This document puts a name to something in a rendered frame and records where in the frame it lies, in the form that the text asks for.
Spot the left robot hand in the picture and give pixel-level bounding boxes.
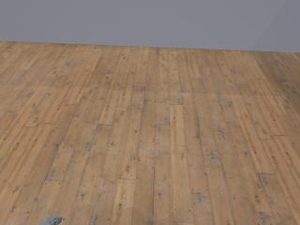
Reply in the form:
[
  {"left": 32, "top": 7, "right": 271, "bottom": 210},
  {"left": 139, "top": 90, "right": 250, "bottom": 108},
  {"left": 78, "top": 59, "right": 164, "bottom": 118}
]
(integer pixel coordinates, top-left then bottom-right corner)
[{"left": 39, "top": 216, "right": 62, "bottom": 225}]

